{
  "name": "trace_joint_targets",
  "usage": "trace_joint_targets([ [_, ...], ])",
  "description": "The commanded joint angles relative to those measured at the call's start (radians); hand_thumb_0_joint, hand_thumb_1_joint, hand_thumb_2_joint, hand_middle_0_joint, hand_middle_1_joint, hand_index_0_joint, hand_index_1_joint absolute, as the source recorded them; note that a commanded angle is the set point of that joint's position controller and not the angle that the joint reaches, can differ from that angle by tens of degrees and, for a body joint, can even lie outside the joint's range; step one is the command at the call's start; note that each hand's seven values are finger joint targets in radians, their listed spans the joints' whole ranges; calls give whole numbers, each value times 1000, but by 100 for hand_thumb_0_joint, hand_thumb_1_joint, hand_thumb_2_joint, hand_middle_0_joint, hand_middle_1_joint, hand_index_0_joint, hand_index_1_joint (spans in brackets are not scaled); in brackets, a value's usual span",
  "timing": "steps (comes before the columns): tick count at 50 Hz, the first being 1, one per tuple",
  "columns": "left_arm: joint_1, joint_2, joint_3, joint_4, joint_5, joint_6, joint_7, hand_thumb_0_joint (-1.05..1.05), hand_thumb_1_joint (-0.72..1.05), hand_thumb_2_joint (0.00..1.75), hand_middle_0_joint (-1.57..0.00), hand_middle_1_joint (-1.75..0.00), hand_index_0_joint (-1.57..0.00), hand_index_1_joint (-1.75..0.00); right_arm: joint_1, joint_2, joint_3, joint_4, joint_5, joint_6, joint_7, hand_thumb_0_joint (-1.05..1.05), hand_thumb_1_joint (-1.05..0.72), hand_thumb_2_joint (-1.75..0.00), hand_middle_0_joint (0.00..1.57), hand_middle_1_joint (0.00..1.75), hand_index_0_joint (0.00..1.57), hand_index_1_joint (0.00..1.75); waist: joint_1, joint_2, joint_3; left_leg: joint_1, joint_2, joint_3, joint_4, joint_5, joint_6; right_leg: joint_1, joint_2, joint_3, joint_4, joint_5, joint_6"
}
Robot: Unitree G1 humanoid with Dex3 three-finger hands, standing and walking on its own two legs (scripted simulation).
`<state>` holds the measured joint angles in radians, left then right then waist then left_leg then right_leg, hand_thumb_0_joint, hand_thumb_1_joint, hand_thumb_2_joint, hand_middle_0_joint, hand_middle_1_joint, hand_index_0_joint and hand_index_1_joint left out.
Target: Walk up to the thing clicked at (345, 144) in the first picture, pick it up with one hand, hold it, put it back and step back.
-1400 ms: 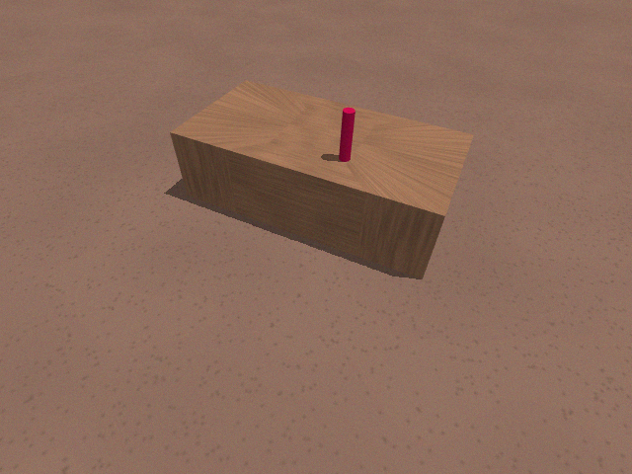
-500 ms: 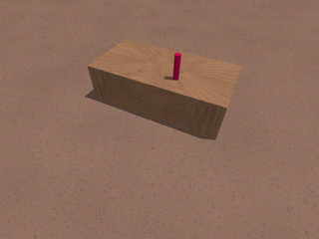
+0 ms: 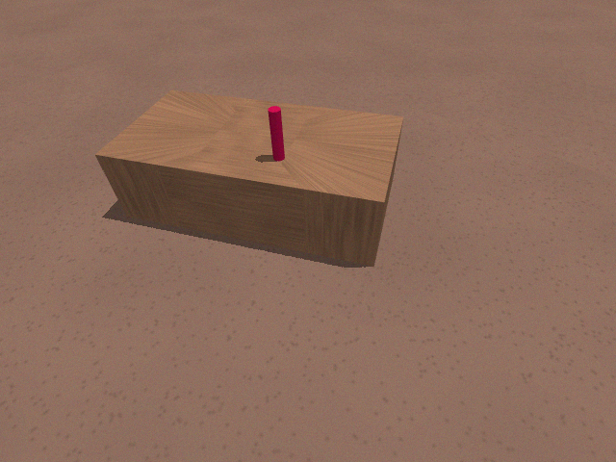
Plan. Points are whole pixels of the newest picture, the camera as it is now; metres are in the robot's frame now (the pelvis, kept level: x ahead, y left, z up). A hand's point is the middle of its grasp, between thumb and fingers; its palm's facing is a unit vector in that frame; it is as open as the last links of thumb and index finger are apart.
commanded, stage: walk up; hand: left
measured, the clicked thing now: (276, 134) +1.34 +0.14 -0.30
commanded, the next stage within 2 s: none
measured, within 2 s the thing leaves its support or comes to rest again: neither
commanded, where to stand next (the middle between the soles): +0.81 +0.05 m, yaw -14 degrees
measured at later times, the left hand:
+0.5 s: hand (135, 412) +0.26 +0.30 -0.16, palm faces -0.13 -0.92 -0.37, open 7.3 cm
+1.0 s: hand (192, 257) +0.55 +0.25 -0.11, palm faces -0.18 -0.88 -0.45, open 7.3 cm
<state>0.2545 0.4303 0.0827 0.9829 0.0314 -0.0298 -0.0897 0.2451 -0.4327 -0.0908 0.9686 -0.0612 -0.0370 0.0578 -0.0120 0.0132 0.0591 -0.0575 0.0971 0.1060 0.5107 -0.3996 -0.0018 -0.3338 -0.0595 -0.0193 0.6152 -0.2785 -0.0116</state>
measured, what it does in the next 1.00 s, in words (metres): walks ahead: left foot, then right foot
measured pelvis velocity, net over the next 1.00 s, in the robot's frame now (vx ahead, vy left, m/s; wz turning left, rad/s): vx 0.42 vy -0.01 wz -0.19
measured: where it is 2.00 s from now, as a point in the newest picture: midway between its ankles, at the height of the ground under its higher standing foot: (300, 321)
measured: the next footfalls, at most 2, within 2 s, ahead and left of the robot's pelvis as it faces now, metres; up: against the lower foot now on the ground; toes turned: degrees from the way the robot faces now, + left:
left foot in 0.42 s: +0.36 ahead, +0.14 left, +0.00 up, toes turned -1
right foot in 0.84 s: +0.48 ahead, -0.13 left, +0.00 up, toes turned -14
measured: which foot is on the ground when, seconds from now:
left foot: down 0.00-0.00, up 0.02-0.40, down 0.42-0.86, up 0.88-1.00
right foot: down 0.00-0.46, up 0.48-0.82, down 0.84-1.00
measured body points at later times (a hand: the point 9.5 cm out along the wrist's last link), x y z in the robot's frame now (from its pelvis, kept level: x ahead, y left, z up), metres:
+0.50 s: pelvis +0.21 +0.02 -0.01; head +0.24 +0.04 +0.44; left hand +0.27 +0.34 -0.13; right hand +0.30 -0.30 -0.10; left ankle +0.32 +0.14 -0.73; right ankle +0.09 -0.11 -0.68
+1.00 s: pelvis +0.42 -0.01 +0.00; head +0.43 -0.04 +0.45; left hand +0.56 +0.30 -0.08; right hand +0.42 -0.33 -0.14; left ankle +0.43 +0.14 -0.66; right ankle +0.45 -0.12 -0.73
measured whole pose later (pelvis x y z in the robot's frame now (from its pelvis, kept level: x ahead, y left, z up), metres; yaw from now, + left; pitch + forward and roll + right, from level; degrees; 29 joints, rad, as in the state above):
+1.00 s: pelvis +0.42 -0.01 +0.00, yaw -11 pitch -3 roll +0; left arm 0.29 0.39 0.04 0.83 -0.01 -0.10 -0.02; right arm 0.31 -0.43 -0.05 0.85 -0.02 -0.01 0.07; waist 0.00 0.08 0.08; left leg -0.42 0.05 -0.01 1.09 -0.41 0.02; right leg -0.29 -0.02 -0.05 0.60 -0.26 -0.03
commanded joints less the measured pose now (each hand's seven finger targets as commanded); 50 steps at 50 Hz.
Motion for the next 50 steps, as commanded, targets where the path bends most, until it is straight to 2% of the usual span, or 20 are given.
trace_joint_targets([
  [1, 249, 359, 106, -60, 5, -51, 47, 0, 90, 90, -20, -30, -20, -30, -137, -104, -3, -197, 34, -18, -8, 0, -90, -90, 20, 30, 20, 30, 152, -404, -65, -671, -145, -56, 609, -213, 22, 427, -286, 741, -496, -486, -175],
  [2, 152, 361, 96, -97, -13, -47, 46, 0, 90, 90, -20, -30, -20, -30, -180, -195, -26, -188, 23, -11, -15, 0, -90, -90, 20, 30, 20, 30, 115, -177, 53, -628, -38, -173, 641, -137, 14, 243, -349, 807, -518, -607, -245],
  [6, 56, 256, 64, -137, -32, -58, 58, 0, 90, 90, -20, -30, -20, -30, -33, -198, -26, -116, 35, -13, -1, 0, -90, -90, 20, 30, 20, 30, 30, -98, 53, -544, 37, -179, 525, 77, 26, 199, -202, 450, -440, -283, -187],
  [12, 74, 260, 61, -180, -31, -76, 57, 0, 90, 90, -20, -30, -20, -30, -86, -182, -36, -170, 17, -10, 27, 0, -90, -90, 20, 30, 20, 30, 48, -104, 72, -496, 35, -124, 255, 167, -22, 136, -148, 280, -417, -200, -199],
  [17, 89, 274, 54, -194, -30, -79, 63, 0, 90, 90, -20, -30, -20, -30, -153, -165, -42, -209, 23, -30, 30, 0, -90, -90, 20, 30, 20, 30, 54, -97, 63, -358, 14, -91, 109, 257, -1, 95, -151, 232, -338, -19, -180],
  [19, 61, 282, 50, -200, -26, -78, 68, 0, 90, 90, -20, -30, -20, -30, -86, -163, -51, -200, 24, -34, 28, 0, -90, -90, 20, 30, 20, 30, 0, -101, 43, -223, -11, -52, 86, 247, 16, 46, -155, 203, -263, 121, -162],
  [21, 103, 221, 29, -210, -25, -77, 72, 0, 90, 90, -20, -30, -20, -30, 136, -230, -80, -144, 17, -49, 11, 0, -90, -90, 20, 30, 20, 30, -102, 89, -95, 118, -43, -72, -24, 143, 75, -30, -34, 92, 170, 336, -101],
  [22, 166, 134, 3, -216, -43, -77, 76, 0, 90, 90, -20, -30, -20, -30, 248, -310, -108, -144, -2, -56, -1, 0, -90, -90, 20, 30, 20, 30, -135, 316, -188, 276, 181, -413, -120, -51, 151, -215, 81, 38, 485, 131, -43],
  [23, 172, 178, 14, -210, -51, -78, 87, 0, 90, 90, -20, -30, -20, -30, 210, -339, -111, -168, 30, -54, -3, 0, -90, -90, 20, 30, 20, 30, -105, 292, -176, 237, 344, -762, -286, -149, 245, -342, 156, 76, 603, -241, -45],
  [24, 127, 236, 14, -197, -36, -75, 94, 0, 90, 90, -20, -30, -20, -30, 140, -325, -111, -183, 54, -48, -2, 0, -90, -90, 20, 30, 20, 30, -79, 138, -112, 84, 354, -721, -294, -217, 264, -320, 78, 152, 683, -213, -48],
  [26, 163, 232, 14, -164, -49, -72, 78, 0, 90, 90, -20, -30, -20, -30, 25, -251, -76, -224, 57, -43, -10, 0, -90, -90, 20, 30, 20, 30, -17, 109, -25, -43, 254, -450, -285, -119, 226, -294, 8, 123, 616, -104, -43],
  [29, 175, 187, 13, -142, -45, -58, 54, 0, 90, 90, -20, -30, -20, -30, 28, -219, -54, -220, 50, -54, -11, 0, -90, -90, 20, 30, 20, 30, -5, 150, -18, -110, 163, -220, -265, 134, 202, -196, -9, 80, 419, -46, -12],
  [34, 49, 170, 15, -192, -27, -57, 41, 0, 90, 90, -20, -30, -20, -30, 48, -251, -58, -243, 47, -57, -5, 0, -90, -90, 20, 30, 20, 30, -16, 161, 4, -129, 221, -197, -267, 132, 254, -166, -44, 11, 153, 1, -2],
  [40, 116, 184, 40, -153, -23, -77, 48, 0, 90, 90, -20, -30, -20, -30, 33, -207, -37, -264, 46, -32, 3, 0, -90, -90, 20, 30, 20, 30, 52, 30, -63, -235, 114, -65, -6, 159, 157, 190, 49, -77, -81, 127, -31],
  [41, 177, 224, 58, -137, -20, -85, 60, 0, 90, 90, -20, -30, -20, -30, 68, -162, -18, -268, 47, -31, 0, 0, -90, -90, 20, 30, 20, 30, 88, -79, -114, -308, 67, -24, 187, 201, 126, 336, 42, -16, -104, 53, -54],
  [42, 263, 308, 86, -134, -15, -94, 75, 0, 90, 90, -20, -30, -20, -30, 100, -99, 3, -282, 47, -33, 1, 0, -90, -90, 20, 30, 20, 30, 121, -304, -162, -461, -36, 28, 489, 23, 71, 444, -197, 352, -219, -83, -122],
  [43, 253, 366, 87, -156, -29, -95, 81, 0, 90, 90, -20, -30, -20, -30, 102, -154, -8, -278, 50, -20, -3, 0, -90, -90, 20, 30, 20, 30, 113, -252, -132, -619, -107, -69, 621, -154, 39, 464, -373, 711, -344, -128, -243],
  [45, 154, 334, 72, -182, -50, -88, 88, 0, 90, 90, -20, -30, -20, -30, 61, -217, -25, -242, 53, -5, -17, 0, -90, -90, 20, 30, 20, 30, 82, -108, -45, -626, -16, -186, 694, -92, 36, 318, -344, 578, -325, -68, -274],
  [48, 93, 275, 53, -190, -45, -90, 93, 0, 90, 90, -20, -30, -20, -30, 118, -194, -25, -199, 50, 0, -8, 0, -90, -90, 20, 30, 20, 30, 22, -148, -23, -541, 16, -179, 578, 28, 18, 201, -223, 314, -296, 136, -211],
  [50, 101, 269, 47, -200, -38, -95, 91, 0, 90, 90, -20, -30, -20, -30, 107, -188, -34, -190, 40, 7, 4, 0, -90, -90, 20, 30, 20, 30, 24, -137, -9, -502, 12, -144, 517, 68, 3, 132, -201, 241, -299, 166, -217],
])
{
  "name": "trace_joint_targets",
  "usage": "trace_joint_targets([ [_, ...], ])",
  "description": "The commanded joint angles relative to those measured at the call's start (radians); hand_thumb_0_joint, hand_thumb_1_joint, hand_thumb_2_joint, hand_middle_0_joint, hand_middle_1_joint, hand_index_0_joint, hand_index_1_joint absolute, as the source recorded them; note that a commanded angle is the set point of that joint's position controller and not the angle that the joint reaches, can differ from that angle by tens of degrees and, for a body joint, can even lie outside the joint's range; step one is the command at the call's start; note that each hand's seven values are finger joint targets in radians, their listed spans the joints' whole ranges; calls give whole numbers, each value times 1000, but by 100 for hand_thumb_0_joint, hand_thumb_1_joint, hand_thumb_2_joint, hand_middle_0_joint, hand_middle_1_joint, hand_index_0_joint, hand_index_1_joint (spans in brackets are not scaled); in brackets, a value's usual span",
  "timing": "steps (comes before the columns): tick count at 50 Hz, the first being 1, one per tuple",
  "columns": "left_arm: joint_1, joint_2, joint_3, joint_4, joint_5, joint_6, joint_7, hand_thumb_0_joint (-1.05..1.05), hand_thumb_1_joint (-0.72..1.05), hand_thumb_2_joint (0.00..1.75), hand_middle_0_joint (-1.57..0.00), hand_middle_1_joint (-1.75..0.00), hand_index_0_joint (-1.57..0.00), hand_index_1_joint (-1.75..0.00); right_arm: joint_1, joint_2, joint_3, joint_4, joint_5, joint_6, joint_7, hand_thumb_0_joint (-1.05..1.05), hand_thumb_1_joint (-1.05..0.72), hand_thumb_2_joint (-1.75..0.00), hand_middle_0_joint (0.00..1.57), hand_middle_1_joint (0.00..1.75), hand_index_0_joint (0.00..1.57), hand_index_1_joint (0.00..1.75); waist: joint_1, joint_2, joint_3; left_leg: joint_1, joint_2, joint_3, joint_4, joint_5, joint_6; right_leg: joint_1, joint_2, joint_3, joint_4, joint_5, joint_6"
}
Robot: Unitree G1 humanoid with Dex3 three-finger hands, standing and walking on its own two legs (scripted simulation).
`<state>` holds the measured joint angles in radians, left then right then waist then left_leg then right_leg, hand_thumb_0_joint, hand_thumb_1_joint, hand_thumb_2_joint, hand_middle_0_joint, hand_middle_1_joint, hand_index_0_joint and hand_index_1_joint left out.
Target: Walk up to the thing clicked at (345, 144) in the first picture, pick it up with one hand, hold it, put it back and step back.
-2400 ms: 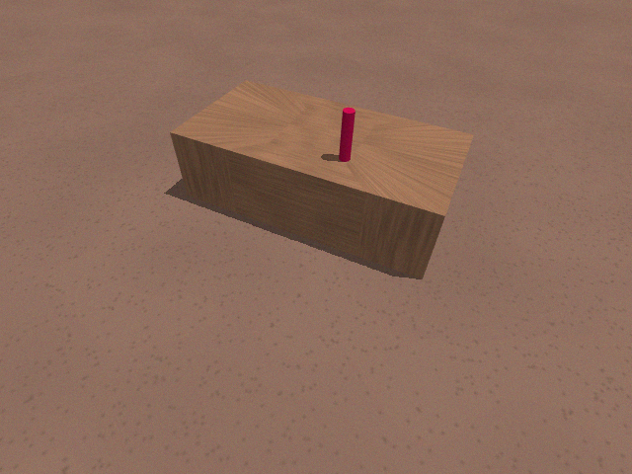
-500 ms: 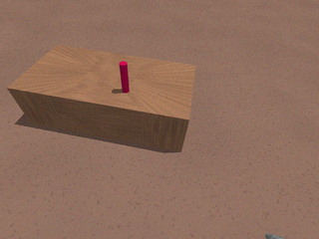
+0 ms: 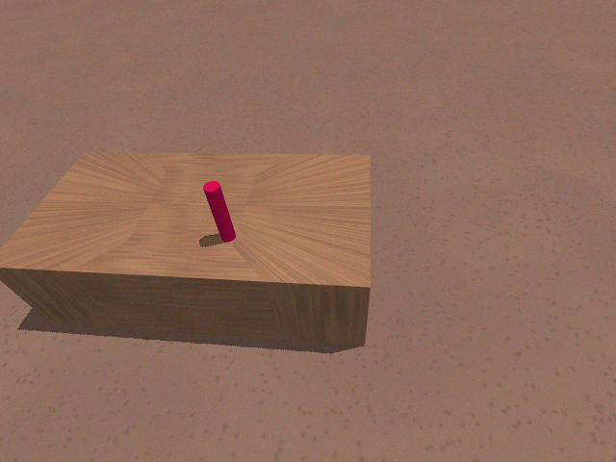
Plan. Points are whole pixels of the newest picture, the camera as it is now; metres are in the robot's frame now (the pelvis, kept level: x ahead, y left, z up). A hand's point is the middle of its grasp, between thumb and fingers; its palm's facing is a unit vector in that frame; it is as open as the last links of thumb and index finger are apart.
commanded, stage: walk up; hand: left
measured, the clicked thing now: (220, 213) +0.87 +0.32 -0.30
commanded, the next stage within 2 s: none
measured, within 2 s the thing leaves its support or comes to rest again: neither
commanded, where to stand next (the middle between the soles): +0.37 +0.13 m, yaw -3 degrees
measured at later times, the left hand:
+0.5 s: hand (87, 426) +0.23 +0.38 -0.14, palm faces -0.09 -0.92 -0.39, open 7.3 cm
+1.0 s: hand (96, 347) +0.36 +0.42 -0.14, palm faces -0.04 -0.90 -0.44, open 7.3 cm
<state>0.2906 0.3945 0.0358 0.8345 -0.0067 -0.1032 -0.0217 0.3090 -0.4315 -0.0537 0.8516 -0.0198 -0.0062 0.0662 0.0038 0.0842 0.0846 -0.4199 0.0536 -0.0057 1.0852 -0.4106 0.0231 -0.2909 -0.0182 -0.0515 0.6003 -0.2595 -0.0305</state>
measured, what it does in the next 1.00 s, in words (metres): walks ahead: left foot, then right foot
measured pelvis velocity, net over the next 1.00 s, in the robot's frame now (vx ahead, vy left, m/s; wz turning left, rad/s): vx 0.29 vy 0.14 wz -0.03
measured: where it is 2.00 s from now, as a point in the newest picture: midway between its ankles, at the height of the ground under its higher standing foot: (284, 446)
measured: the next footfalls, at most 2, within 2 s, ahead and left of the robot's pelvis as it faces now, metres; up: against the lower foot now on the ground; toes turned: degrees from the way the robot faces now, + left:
left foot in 0.24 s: +0.23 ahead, +0.20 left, +0.00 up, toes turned +5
right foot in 0.66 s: +0.35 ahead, +0.01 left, +0.00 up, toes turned -3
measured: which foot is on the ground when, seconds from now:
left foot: up 0.00-0.22, down 0.24-0.66, up 0.68-0.96, down 0.98-1.00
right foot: down 0.00-0.28, up 0.30-0.64, down 0.66-1.00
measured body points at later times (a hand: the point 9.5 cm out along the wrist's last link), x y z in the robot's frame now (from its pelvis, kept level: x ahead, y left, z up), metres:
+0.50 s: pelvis +0.17 +0.09 +0.01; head +0.20 +0.11 +0.45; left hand +0.23 +0.42 -0.11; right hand +0.23 -0.23 -0.09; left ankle +0.19 +0.19 -0.73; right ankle +0.23 -0.05 -0.68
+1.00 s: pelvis +0.29 +0.14 -0.02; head +0.31 +0.13 +0.43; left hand +0.37 +0.47 -0.12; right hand +0.36 -0.18 -0.13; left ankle +0.37 +0.28 -0.73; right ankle +0.32 -0.01 -0.73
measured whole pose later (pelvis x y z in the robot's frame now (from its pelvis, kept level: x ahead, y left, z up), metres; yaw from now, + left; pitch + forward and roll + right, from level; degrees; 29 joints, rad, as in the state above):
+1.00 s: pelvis +0.29 +0.14 -0.02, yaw -2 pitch -4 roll +1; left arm 0.26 0.43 0.03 0.87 0.01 -0.04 0.00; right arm 0.25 -0.41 -0.06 0.90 -0.02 -0.02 0.03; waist 0.03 0.01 0.09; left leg -0.37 0.05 0.01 0.68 -0.24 -0.02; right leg -0.35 -0.10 -0.03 0.75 -0.34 0.01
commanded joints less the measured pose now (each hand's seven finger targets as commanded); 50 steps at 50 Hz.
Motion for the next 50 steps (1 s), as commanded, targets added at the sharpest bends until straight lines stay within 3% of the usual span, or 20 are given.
trace_joint_targets([
  [1, 54, 308, 96, -60, 6, -23, 22, 0, 90, 90, -20, -30, -20, -30, 19, -182, -72, -82, -5, -22, 3, 0, -90, -90, 20, 30, 20, 30, 9, -212, -18, -130, 67, -18, -115, 84, -30, 52, -245, 251, -296, 102, -208],
  [8, 65, 345, 102, -62, 15, -28, 21, 0, 90, 90, -20, -30, -20, -30, -110, -164, -86, -115, -10, -37, 30, 0, -90, -90, 20, 30, 20, 30, 27, -220, -28, 10, 60, 38, -387, 177, -12, 11, -241, 198, -256, 9, -176],
  [10, 37, 350, 98, -57, 12, -21, 24, 0, 90, 90, -20, -30, -20, -30, -84, -166, -93, -96, -11, -42, 30, 0, -90, -90, 20, 30, 20, 30, -9, -202, -31, 112, 35, 70, -453, 152, 0, -38, -238, 175, -199, 9, -159],
  [12, 34, 288, 71, -67, 20, -14, 27, 0, 90, 90, -20, -30, -20, -30, 92, -219, -118, -40, -15, -54, 17, 0, -90, -90, 20, 30, 20, 30, -105, -42, -120, 412, -3, 53, -532, 136, 32, -149, -173, 114, 101, 122, -101],
  [13, 80, 202, 45, -69, 4, -14, 24, 0, 90, 90, -20, -30, -20, -30, 180, -305, -144, -29, -23, -63, 4, 0, -90, -90, 20, 30, 20, 30, -141, 232, -159, 510, 178, -251, -722, -82, 90, -284, -32, -9, 441, 59, -32],
  [14, 70, 220, 49, -64, -5, -9, 36, 0, 90, 90, -20, -30, -20, -30, 177, -357, -152, -55, -4, -64, 1, 0, -90, -90, 20, 30, 20, 30, -133, 283, -123, 526, 342, -576, -839, -78, 177, -454, 65, 27, 554, -274, -21],
  [15, 37, 277, 53, -41, 5, -3, 48, 0, 90, 90, -20, -30, -20, -30, 123, -335, -146, -62, 11, -56, -3, 0, -90, -90, 20, 30, 20, 30, -101, 128, -75, 378, 358, -536, -811, -46, 213, -422, -4, 124, 628, -269, -29],
  [17, 113, 268, 56, 2, -10, 3, 37, 0, 90, 90, -20, -30, -20, -30, -4, -252, -109, -102, 18, -55, -15, 0, -90, -90, 20, 30, 20, 30, -20, 70, -30, 293, 254, -299, -793, 38, 173, -358, -49, 140, 584, -152, -26],
  [20, 145, 249, 60, 40, -4, 11, 19, 0, 90, 90, -20, -30, -20, -30, -29, -228, -91, -112, 12, -65, -16, 0, -90, -90, 20, 30, 20, 30, -8, 106, -31, 217, 184, -131, -789, 171, 168, -253, -73, 62, 431, -84, 4],
  [26, 31, 218, 66, -6, 15, 9, 12, 0, 90, 90, -20, -30, -20, -30, 39, -237, -91, -128, -1, -54, -11, 0, -90, -90, 20, 30, 20, 30, -45, 79, -13, 250, 224, -126, -793, 242, 231, -219, -71, 1, 181, -44, 15],
  [31, 149, 221, 83, 23, 15, -13, 32, 0, 90, 90, -20, -30, -20, -30, -21, -190, -69, -171, 4, -31, -7, 0, -90, -90, 20, 30, 20, 30, 42, -46, -93, 117, 132, -1, -506, 366, 146, 169, 22, -49, -74, 116, -3],
  [32, 210, 264, 102, 31, 22, -18, 43, 0, 90, 90, -20, -30, -20, -30, -2, -143, -53, -172, 14, -32, -9, 0, -90, -90, 20, 30, 20, 30, 89, -159, -129, 48, 79, 30, -329, 303, 100, 274, -45, 74, -142, 63, -27],
  [33, 242, 358, 124, 11, 29, -24, 53, 0, 90, 90, -20, -30, -20, -30, 39, -88, -34, -184, 16, -32, -12, 0, -90, -90, 20, 30, 20, 30, 89, -369, -165, -131, -45, 91, -72, -32, 33, 373, -333, 505, -255, -4, -121],
  [34, 194, 380, 116, -16, 16, -17, 54, 0, 90, 90, -20, -30, -20, -30, 42, -175, -54, -164, 5, -11, -22, 0, -90, -90, 20, 30, 20, 30, 72, -227, -129, -201, -61, -18, 37, -166, 17, 306, -443, 708, -325, -125, -233],
  [35, 156, 370, 112, -27, 4, -11, 56, 0, 90, 90, -20, -30, -20, -30, 31, -219, -71, -146, 2, 1, -29, 0, -90, -90, 20, 30, 20, 30, 56, -159, -92, -216, -22, -66, 112, -191, 15, 241, -453, 680, -302, -132, -288],
  [41, 6, 282, 80, -64, 22, -4, 47, 0, 90, 90, -20, -30, -20, -30, 91, -172, -70, -43, 8, 4, -25, 0, -90, -90, 20, 30, 20, 30, -4, -237, -18, -52, 10, -28, -80, 18, -25, -34, -241, 204, -263, 55, -185],
  [45, -37, 268, 70, -46, 33, 21, 36, 0, 90, 90, -20, -30, -20, -30, 14, -134, -53, -13, 14, -9, -32, 0, -90, -90, 20, 30, 20, 30, 12, -291, -64, 111, -14, 58, -355, 97, -32, -102, -195, 114, -155, 107, -161],
  [48, -89, 218, 43, -37, 13, 55, 30, 0, 90, 90, -20, -30, -20, -30, 45, -147, -53, 35, 11, -32, -58, 0, -90, -90, 20, 30, 20, 30, -30, -187, -99, 285, -42, 70, -519, 219, -19, -201, -162, 98, 11, 35, -102],
  [49, -82, 174, 28, -33, 7, 68, 29, 0, 90, 90, -20, -30, -20, -30, 37, -183, -57, 34, 1, -40, -66, 0, -90, -90, 20, 30, 20, 30, -32, -71, -88, 282, 48, -69, -623, 159, 2, -246, -116, 67, 97, -66, -62],
  [50, -65, 145, 20, -25, -5, 81, 30, 0, 90, 90, -20, -30, -20, -30, -25, -270, -64, 8, -4, -49, -69, 0, -90, -90, 20, 30, 20, 30, -9, 101, -77, 141, 261, -411, -774, 4, 92, -214, -1, 33, 206, -186, 2],
])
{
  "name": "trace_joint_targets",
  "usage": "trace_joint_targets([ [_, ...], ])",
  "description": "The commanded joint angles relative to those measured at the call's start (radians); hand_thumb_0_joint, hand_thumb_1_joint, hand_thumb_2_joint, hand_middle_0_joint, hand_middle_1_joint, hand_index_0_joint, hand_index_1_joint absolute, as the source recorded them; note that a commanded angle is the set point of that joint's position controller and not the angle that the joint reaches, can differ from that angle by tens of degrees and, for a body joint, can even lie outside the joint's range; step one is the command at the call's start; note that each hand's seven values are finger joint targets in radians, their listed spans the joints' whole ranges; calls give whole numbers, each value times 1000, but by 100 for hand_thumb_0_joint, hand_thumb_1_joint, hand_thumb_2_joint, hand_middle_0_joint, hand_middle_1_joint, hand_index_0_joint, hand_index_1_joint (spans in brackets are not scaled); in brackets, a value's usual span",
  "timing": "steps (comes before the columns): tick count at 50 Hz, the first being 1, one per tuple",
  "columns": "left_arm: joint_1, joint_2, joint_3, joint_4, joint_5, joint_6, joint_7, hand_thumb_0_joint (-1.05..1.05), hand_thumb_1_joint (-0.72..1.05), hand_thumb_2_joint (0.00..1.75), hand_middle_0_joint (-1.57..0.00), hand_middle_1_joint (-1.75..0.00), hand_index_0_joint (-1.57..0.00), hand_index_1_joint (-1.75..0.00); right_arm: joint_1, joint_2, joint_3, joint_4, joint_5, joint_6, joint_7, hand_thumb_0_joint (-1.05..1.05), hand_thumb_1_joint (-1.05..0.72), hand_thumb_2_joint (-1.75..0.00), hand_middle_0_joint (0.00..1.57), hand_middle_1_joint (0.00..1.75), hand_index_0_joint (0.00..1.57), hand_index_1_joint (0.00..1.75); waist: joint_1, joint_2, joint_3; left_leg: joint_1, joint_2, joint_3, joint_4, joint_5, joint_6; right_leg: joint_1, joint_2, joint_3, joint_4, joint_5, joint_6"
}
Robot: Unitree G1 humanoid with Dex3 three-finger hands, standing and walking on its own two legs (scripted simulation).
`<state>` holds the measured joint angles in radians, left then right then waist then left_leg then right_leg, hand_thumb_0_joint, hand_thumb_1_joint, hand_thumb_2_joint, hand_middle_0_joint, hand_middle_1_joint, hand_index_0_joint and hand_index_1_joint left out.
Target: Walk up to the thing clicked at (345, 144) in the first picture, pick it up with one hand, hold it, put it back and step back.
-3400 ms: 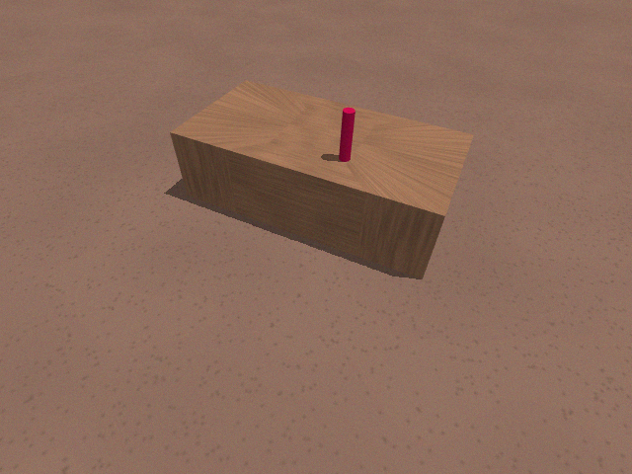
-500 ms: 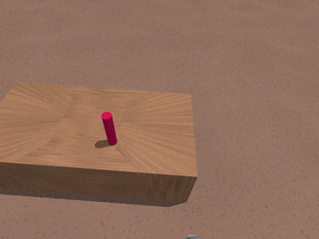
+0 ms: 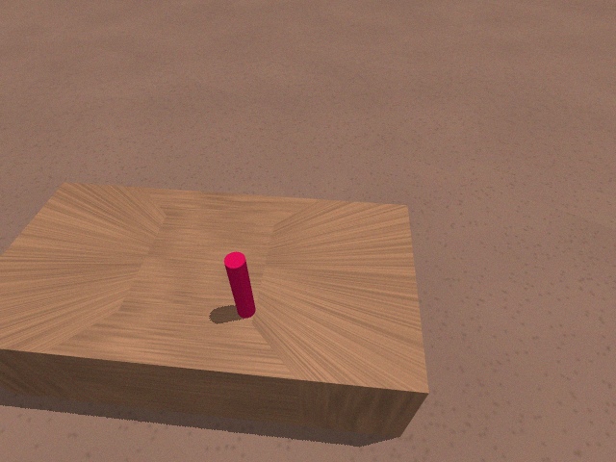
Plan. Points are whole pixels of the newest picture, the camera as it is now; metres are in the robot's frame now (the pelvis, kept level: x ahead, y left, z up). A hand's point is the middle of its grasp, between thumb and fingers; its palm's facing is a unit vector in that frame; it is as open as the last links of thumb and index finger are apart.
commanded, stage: walk up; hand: left
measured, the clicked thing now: (241, 287) +0.57 +0.20 -0.28
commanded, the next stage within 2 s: stand in 1.36 s
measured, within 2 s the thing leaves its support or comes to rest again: neither
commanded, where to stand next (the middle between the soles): +0.08 +0.00 m, yaw -1 degrees
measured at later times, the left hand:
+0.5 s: hand out of the picture +0.09 +0.27 -0.13, palm faces -0.01 -0.94 -0.35, open 7.3 cm
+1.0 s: hand out of the picture +0.13 +0.25 -0.13, palm faces -0.05 -0.95 -0.31, open 7.3 cm
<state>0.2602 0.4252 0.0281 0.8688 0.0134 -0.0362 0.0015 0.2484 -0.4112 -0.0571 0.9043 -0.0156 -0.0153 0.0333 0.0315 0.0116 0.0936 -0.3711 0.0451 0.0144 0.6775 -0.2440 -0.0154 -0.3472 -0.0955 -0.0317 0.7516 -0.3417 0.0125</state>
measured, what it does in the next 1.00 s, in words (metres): stands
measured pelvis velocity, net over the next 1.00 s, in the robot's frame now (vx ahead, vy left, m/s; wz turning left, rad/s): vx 0.03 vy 0.01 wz -0.03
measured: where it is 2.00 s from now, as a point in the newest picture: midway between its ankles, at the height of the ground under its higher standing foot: outside the picture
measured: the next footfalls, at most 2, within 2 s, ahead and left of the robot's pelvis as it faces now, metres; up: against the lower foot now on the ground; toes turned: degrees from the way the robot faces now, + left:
none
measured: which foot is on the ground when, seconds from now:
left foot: down 0.00-1.00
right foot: down 0.00-1.00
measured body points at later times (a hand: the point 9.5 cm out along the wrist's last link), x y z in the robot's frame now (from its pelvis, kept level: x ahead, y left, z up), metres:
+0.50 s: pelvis +0.03 +0.01 +0.02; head +0.04 +0.01 +0.47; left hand +0.09 +0.31 -0.11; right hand +0.15 -0.29 -0.10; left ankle +0.07 +0.14 -0.71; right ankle +0.03 -0.13 -0.71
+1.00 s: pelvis +0.03 +0.01 +0.03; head +0.04 +0.01 +0.48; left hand +0.13 +0.30 -0.10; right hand +0.09 -0.30 -0.10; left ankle +0.07 +0.14 -0.71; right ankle +0.03 -0.13 -0.71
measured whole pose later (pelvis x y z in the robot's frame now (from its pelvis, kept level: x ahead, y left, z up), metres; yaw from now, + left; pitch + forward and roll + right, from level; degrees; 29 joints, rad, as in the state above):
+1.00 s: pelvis +0.03 +0.01 +0.03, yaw -2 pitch -2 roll +0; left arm 0.07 0.35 0.02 1.16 0.00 0.01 -0.02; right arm 0.09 -0.35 0.00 1.18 -0.01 -0.02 0.01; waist -0.01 -0.01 0.06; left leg -0.17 0.05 0.05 0.34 -0.13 -0.03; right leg -0.12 -0.03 0.01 0.35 -0.20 0.03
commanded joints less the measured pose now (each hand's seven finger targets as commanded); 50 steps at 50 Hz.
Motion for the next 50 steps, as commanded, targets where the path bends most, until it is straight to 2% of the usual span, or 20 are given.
trace_joint_targets([
  [1, -29, 192, 53, -11, -23, 26, 17, 0, 90, 90, -20, -30, -20, -30, -31, -333, -66, -50, 3, -34, -35, 0, -90, -90, 20, 30, 20, 30, -37, 175, -41, -70, 332, -495, -402, -260, 229, -48, 52, 57, 149, -216, -42],
  [2, -7, 199, 51, 8, -22, 27, 13, 0, 90, 90, -20, -30, -20, -30, -90, -292, -54, -54, -1, -34, -37, 0, -90, -90, 20, 30, 20, 30, -6, 130, -37, -54, 289, -419, -376, -259, 225, -39, 38, 70, 144, -210, -43],
  [3, 1, 178, 49, 30, -23, 24, 11, 0, 90, 90, -20, -30, -20, -30, -111, -260, -37, -47, -1, -36, -40, 0, -90, -90, 20, 30, 20, 30, 4, 144, -56, -7, 236, -339, -330, -188, 192, -44, 34, 75, 90, -175, -44],
  [4, 22, 174, 49, 60, -26, 18, 11, 0, 90, 90, -20, -30, -20, -30, -126, -247, -31, -40, -3, -35, -41, 0, -90, -90, 20, 30, 20, 30, 13, 183, -76, 20, 203, -274, -283, -91, 164, -12, 34, 51, 16, -121, -44],
  [6, 29, 168, 47, 99, -17, 9, 10, 0, 90, 90, -20, -30, -20, -30, -150, -238, -24, -20, 8, -29, -37, 0, -90, -90, 20, 30, 20, 30, 21, 207, -112, 30, 172, -196, -203, 70, 127, 90, 50, 20, -160, 27, -44],
  [7, 6, 182, 52, 102, -8, 5, 12, 0, 90, 90, -20, -30, -20, -30, -132, -215, -13, -13, 13, -27, -37, 0, -90, -90, 20, 30, 20, 30, 11, 172, -130, 19, 164, -181, -178, 109, 105, 141, 29, 60, -188, 97, -50],
  [8, -37, 200, 49, 96, -5, 3, 11, 0, 90, 90, -20, -30, -20, -30, -122, -192, -4, -6, 15, -26, -38, 0, -90, -90, 20, 30, 20, 30, -11, 121, -140, 7, 140, -157, -182, 78, 83, 151, -2, 111, -206, 147, -61],
  [9, -84, 200, 42, 95, -7, 7, 5, 0, 90, 90, -20, -30, -20, -30, -128, -190, -4, 8, 22, -25, -39, 0, -90, -90, 20, 30, 20, 30, -31, 85, -119, 42, 109, -139, -216, -30, 68, 87, -5, 130, -206, 116, -74],
  [10, -111, 185, 34, 96, -11, 11, 0, 0, 90, 90, -20, -30, -20, -30, -140, -196, -5, 21, 17, -27, -41, 0, -90, -90, 20, 30, 20, 30, -36, 85, -110, 66, 116, -148, -255, -98, 63, 68, 1, 111, -206, 101, -66],
  [12, -105, 164, 22, 124, -18, 13, -3, 0, 90, 90, -20, -30, -20, -30, -186, -212, -2, 41, 13, -32, -41, 0, -90, -90, 20, 30, 20, 30, -17, 111, -128, 85, 137, -170, -289, -91, 71, 101, 14, 82, -211, 104, -53],
  [13, -94, 158, 20, 146, -20, 14, -3, 0, 90, 90, -20, -30, -20, -30, -206, -201, 3, 48, 16, -31, -40, 0, -90, -90, 20, 30, 20, 30, -8, 100, -112, 83, 137, -168, -287, -81, 71, 102, 13, 91, -235, 91, -57],
  [14, -97, 161, 19, 158, -17, 10, -3, 0, 90, 90, -20, -30, -20, -30, -216, -194, 7, 53, 16, -30, -39, 0, -90, -90, 20, 30, 20, 30, -13, 71, -112, 92, 129, -153, -276, -61, 69, 111, 3, 101, -265, 106, -60],
  [16, -135, 171, 21, 169, -17, 3, -3, 0, 90, 90, -20, -30, -20, -30, -207, -180, 14, 80, 21, -32, -40, 0, -90, -90, 20, 30, 20, 30, -28, 21, -134, 151, 103, -101, -241, 69, 55, 119, -20, 127, -301, 199, -64],
  [18, -158, 167, 18, 178, -18, 1, -1, 0, 90, 90, -20, -30, -20, -30, -222, -178, 13, 103, 22, -32, -40, 0, -90, -90, 20, 30, 20, 30, -34, 14, -144, 198, 96, -78, -239, 139, 50, 115, -28, 122, -327, 264, -56],
  [24, -200, 154, 18, 220, -16, 5, 0, 0, 90, 90, -20, -30, -20, -30, -253, -165, 13, 149, 23, -23, -37, 0, -90, -90, 20, 30, 20, 30, -38, -36, -146, 255, 96, -57, -275, 178, 43, 143, -40, 121, -397, 264, -44],
  [36, -241, 142, 24, 242, -9, 16, -4, 0, 90, 90, -20, -30, -20, -30, -272, -154, 17, 196, 12, -20, -35, 0, -90, -90, 20, 30, 20, 30, -33, -27, -118, 271, 96, -44, -363, 128, 21, 167, -34, 119, -487, 189, -33],
  [38, -250, 142, 25, 238, -10, 19, -6, 0, 90, 90, -20, -30, -20, -30, -264, -151, 19, 199, 9, -21, -35, 0, -90, -90, 20, 30, 20, 30, -33, -16, -99, 241, 91, -48, -385, 75, 15, 168, -32, 122, -488, 164, -32],
  [40, -246, 138, 26, 238, -8, 20, -7, 0, 90, 90, -20, -30, -20, -30, -257, -159, 17, 201, 8, -25, -35, 0, -90, -90, 20, 30, 20, 30, -31, 1, -125, 247, 100, -54, -394, 85, 20, 199, -30, 114, -474, 190, -34],
  [46, -240, 133, 26, 234, -8, 24, -9, 0, 90, 90, -20, -30, -20, -30, -244, -160, 17, 199, 6, -28, -38, 0, -90, -90, 20, 30, 20, 30, -31, 10, -128, 231, 104, -63, -412, 72, 22, 213, -26, 109, -466, 206, -32],
  [50, -245, 130, 28, 231, -10, 24, -8, 0, 90, 90, -20, -30, -20, -30, -227, -157, 15, 201, 7, -29, -40, 0, -90, -90, 20, 30, 20, 30, -37, 3, -130, 246, 102, -53, -396, 125, 21, 208, -25, 110, -469, 217, -30],
])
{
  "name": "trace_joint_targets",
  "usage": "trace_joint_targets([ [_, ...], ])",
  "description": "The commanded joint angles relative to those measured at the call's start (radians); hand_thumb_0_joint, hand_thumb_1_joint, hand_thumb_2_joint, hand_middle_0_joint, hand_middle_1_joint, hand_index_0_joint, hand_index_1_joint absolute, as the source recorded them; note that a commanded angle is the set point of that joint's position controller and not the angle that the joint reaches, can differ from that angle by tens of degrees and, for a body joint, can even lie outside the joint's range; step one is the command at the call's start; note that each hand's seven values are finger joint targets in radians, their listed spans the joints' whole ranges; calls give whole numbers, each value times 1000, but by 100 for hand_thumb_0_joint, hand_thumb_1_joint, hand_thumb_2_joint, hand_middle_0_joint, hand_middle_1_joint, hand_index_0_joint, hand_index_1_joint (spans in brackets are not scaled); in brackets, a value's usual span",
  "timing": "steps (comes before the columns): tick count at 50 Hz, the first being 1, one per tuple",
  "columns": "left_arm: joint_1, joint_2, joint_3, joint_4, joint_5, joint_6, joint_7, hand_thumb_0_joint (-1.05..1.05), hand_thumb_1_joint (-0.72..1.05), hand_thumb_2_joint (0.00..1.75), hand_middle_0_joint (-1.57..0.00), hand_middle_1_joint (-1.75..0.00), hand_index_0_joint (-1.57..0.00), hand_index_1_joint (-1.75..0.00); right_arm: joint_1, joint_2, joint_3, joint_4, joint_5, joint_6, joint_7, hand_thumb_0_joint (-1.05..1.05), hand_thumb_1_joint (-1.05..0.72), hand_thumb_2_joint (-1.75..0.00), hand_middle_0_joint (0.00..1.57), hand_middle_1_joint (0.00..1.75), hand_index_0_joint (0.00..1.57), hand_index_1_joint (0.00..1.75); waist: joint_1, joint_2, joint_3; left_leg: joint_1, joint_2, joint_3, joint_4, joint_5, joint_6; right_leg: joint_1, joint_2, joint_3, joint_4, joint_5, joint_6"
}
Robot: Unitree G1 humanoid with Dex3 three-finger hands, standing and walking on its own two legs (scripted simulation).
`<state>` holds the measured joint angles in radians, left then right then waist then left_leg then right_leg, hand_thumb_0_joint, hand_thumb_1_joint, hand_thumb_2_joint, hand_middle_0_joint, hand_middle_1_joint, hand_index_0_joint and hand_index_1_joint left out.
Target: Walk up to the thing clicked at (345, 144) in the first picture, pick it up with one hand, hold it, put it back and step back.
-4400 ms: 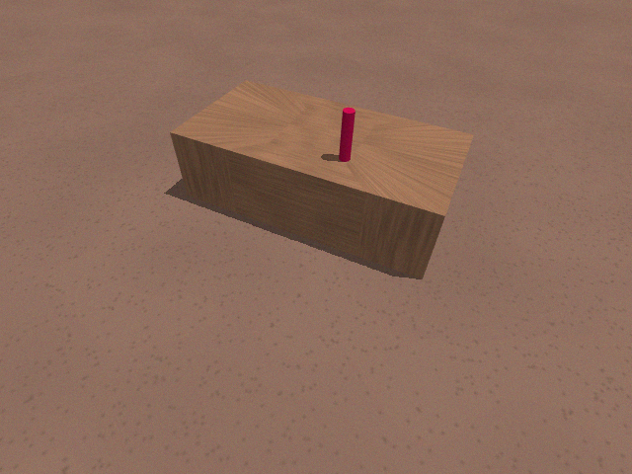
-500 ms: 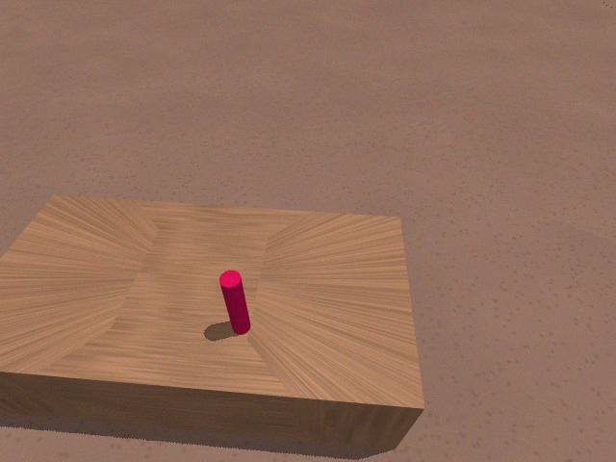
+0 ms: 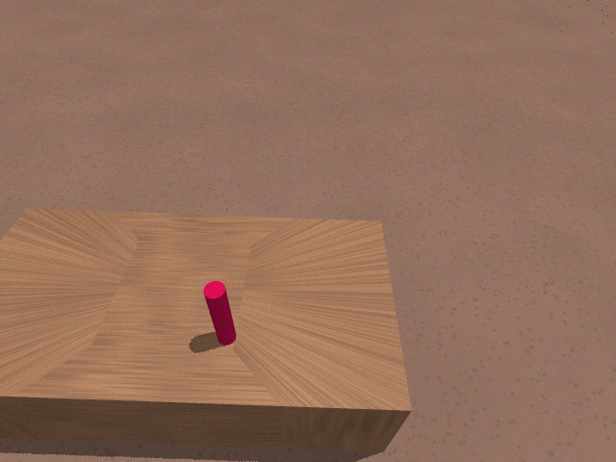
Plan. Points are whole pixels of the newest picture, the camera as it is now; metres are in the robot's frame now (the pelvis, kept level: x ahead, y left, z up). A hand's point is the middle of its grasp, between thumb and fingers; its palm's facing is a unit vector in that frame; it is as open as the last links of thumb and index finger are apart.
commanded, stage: walk up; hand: left
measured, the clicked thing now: (221, 315) +0.53 +0.21 -0.31
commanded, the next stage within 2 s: stand in 0.36 s
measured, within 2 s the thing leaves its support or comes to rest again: neither
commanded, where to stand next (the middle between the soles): +0.05 -0.01 m, yaw +1 degrees
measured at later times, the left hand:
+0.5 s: hand out of the picture +0.09 +0.25 -0.16, palm faces -0.02 -0.94 -0.33, open 7.3 cm
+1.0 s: hand out of the picture +0.11 +0.25 -0.16, palm faces -0.02 -0.94 -0.34, open 7.3 cm
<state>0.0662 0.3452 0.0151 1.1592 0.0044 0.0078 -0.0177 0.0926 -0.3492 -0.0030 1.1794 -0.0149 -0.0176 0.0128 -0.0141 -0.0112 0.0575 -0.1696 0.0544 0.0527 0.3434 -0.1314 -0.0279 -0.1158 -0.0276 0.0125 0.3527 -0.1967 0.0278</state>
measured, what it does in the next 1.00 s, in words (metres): stands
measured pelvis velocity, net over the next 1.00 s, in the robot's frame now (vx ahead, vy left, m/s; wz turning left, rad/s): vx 0.02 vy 0.00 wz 0.01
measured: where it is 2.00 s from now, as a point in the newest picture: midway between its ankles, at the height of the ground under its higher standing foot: outside the picture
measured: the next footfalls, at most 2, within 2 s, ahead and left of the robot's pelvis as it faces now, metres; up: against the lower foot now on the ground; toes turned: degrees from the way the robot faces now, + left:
none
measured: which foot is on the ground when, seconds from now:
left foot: down 0.00-1.00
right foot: down 0.00-1.00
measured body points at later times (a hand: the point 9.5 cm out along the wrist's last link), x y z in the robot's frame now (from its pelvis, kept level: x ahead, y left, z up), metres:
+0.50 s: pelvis +0.01 +0.00 +0.00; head +0.02 +0.00 +0.45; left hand +0.09 +0.30 -0.13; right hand +0.10 -0.30 -0.13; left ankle +0.04 +0.14 -0.75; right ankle +0.00 -0.14 -0.75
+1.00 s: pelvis +0.02 +0.00 +0.00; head +0.03 +0.00 +0.45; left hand +0.11 +0.30 -0.13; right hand +0.11 -0.30 -0.13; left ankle +0.04 +0.14 -0.75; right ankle +0.00 -0.14 -0.75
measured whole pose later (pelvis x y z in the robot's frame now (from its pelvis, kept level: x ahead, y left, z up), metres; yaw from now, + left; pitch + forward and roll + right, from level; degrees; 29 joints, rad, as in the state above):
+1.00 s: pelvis +0.02 +0.00 +0.00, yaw +1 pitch -2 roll +0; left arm 0.10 0.36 0.00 1.12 0.01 -0.01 0.00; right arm 0.07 -0.34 -0.01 1.15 -0.01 0.00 0.02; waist -0.01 -0.01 0.05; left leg -0.13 0.05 0.05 0.32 -0.16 -0.03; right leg -0.06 -0.03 0.00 0.32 -0.22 0.03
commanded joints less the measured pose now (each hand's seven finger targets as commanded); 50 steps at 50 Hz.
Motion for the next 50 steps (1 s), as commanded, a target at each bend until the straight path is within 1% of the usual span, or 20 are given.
trace_joint_targets([
  [1, -48, 210, 42, -60, 0, -20, 12, 0, 90, 90, -20, -30, -20, -30, -70, -221, -41, -73, 6, -26, -20, 0, -90, -90, 20, 30, 20, 30, 8, 28, -105, 53, 96, -90, -59, 22, 36, -18, -93, 65, -68, 73, -48],
  [4, -36, 207, 40, -58, 1, -19, 12, 0, 90, 90, -20, -30, -20, -30, -80, -219, -40, -79, 7, -26, -20, 0, -90, -90, 20, 30, 20, 30, 12, 30, -95, 53, 96, -91, -61, 16, 39, -29, -92, 60, -69, 82, -43],
  [11, -41, 204, 39, -55, 2, -21, 15, 0, 90, 90, -20, -30, -20, -30, -70, -214, -45, -81, 8, -19, -19, 0, -90, -90, 20, 30, 20, 30, 1, 2, -84, 76, 89, -83, -44, 41, 36, -50, -92, 63, -82, 88, -39],
  [13, -44, 206, 40, -60, 3, -21, 15, 0, 90, 90, -20, -30, -20, -30, -65, -216, -46, -79, 7, -19, -19, 0, -90, -90, 20, 30, 20, 30, -1, 6, -100, 85, 90, -77, -43, 40, 37, -40, -95, 66, -82, 97, -41],
  [16, -39, 203, 40, -57, 1, -22, 16, 0, 90, 90, -20, -30, -20, -30, -71, -209, -45, -82, 8, -18, -18, 0, -90, -90, 20, 30, 20, 30, 3, 13, -92, 86, 92, -78, -46, 69, 33, -41, -93, 61, -77, 113, -37],
  [19, -33, 221, 38, -69, 7, -30, 20, 0, 90, 90, -20, -30, -20, -30, -78, -207, -44, -87, 2, -11, -18, 0, -90, -90, 20, 30, 20, 30, 2, 23, -86, 85, 97, -85, -56, 73, 27, -42, -104, 68, -84, 96, -36],
  [22, -24, 216, 34, -70, 6, -30, 18, 0, 90, 90, -20, -30, -20, -30, -74, -211, -43, -87, 3, -10, -16, 0, -90, -90, 20, 30, 20, 30, 2, 32, -72, 80, 91, -85, -69, 4, 26, -56, -103, 67, -93, 55, -35],
  [27, -13, 219, 32, -79, 7, -37, 21, 0, 90, 90, -20, -30, -20, -30, -81, -212, -46, -93, 5, -11, -13, 0, -90, -90, 20, 30, 20, 30, 6, 3, -116, 122, 99, -84, -49, 111, 33, -33, -107, 60, -81, 128, -33],
  [28, -19, 220, 30, -79, 5, -38, 22, 0, 90, 90, -20, -30, -20, -30, -75, -206, -43, -90, 6, -10, -12, 0, -90, -90, 20, 30, 20, 30, 1, 0, -91, 101, 96, -89, -55, 112, 27, -35, -104, 55, -82, 122, -32],
  [30, -16, 219, 29, -83, 6, -39, 23, 0, 90, 90, -20, -30, -20, -30, -77, -217, -47, -90, 7, -9, -12, 0, -90, -90, 20, 30, 20, 30, 2, 14, -117, 123, 97, -81, -38, 135, 34, -20, -112, 59, -80, 164, -34],
  [32, -20, 224, 31, -87, 4, -39, 24, 0, 90, 90, -20, -30, -20, -30, -71, -214, -46, -91, 5, -9, -13, 0, -90, -90, 20, 30, 20, 30, 1, 18, -120, 115, 96, -77, -40, 137, 34, -6, -115, 60, -80, 171, -36],
  [33, -7, 225, 30, -85, 4, -39, 25, 0, 90, 90, -20, -30, -20, -30, -79, -215, -47, -90, 6, -9, -13, 0, -90, -90, 20, 30, 20, 30, 5, 21, -125, 129, 102, -83, -39, 176, 32, -7, -110, 52, -69, 199, -34],
  [36, -10, 225, 28, -88, 3, -39, 26, 0, 90, 90, -20, -30, -20, -30, -69, -211, -45, -88, 5, -6, -13, 0, -90, -90, 20, 30, 20, 30, 4, 7, -97, 100, 94, -80, -45, 129, 28, -8, -111, 52, -88, 164, -31],
  [37, -8, 229, 28, -89, 4, -40, 26, 0, 90, 90, -20, -30, -20, -30, -73, -214, -47, -89, 6, -6, -13, 0, -90, -90, 20, 30, 20, 30, 3, 8, -117, 121, 98, -80, -33, 166, 30, 2, -114, 52, -77, 206, -32],
  [38, -11, 225, 26, -88, 3, -39, 26, 0, 90, 90, -20, -30, -20, -30, -73, -209, -44, -89, 6, -5, -12, 0, -90, -90, 20, 30, 20, 30, 3, 7, -97, 102, 95, -82, -42, 143, 27, -7, -112, 52, -88, 177, -30],
  [40, -7, 227, 28, -91, 4, -40, 28, 0, 90, 90, -20, -30, -20, -30, -67, -213, -47, -90, 7, -5, -14, 0, -90, -90, 20, 30, 20, 30, 3, 13, -136, 128, 101, -78, -26, 196, 32, 22, -119, 51, -70, 242, -33],
  [45, -11, 229, 29, -92, 4, -36, 28, 0, 90, 90, -20, -30, -20, -30, -63, -208, -43, -88, 5, -5, -15, 0, -90, -90, 20, 30, 20, 30, 2, 15, -107, 105, 97, -78, -42, 170, 29, 20, -114, 47, -80, 198, -37],
  [46, 1, 224, 27, -91, 5, -35, 27, 0, 90, 90, -20, -30, -20, -30, -71, -216, -44, -88, 7, -5, -15, 0, -90, -90, 20, 30, 20, 30, 8, 28, -101, 112, 99, -80, -43, 175, 29, 10, -110, 42, -81, 197, -34],
  [48, -9, 225, 28, -91, 3, -34, 26, 0, 90, 90, -20, -30, -20, -30, -62, -214, -41, -89, 6, -6, -15, 0, -90, -90, 20, 30, 20, 30, 5, 31, -81, 91, 91, -78, -56, 129, 27, 7, -113, 49, -92, 159, -35],
  [50, 1, 229, 29, -92, 6, -35, 27, 0, 90, 90, -20, -30, -20, -30, -68, -212, -43, -93, 7, -7, -14, 0, -90, -90, 20, 30, 20, 30, 8, 18, -95, 114, 100, -84, -53, 158, 30, 2, -111, 41, -82, 170, -35],
])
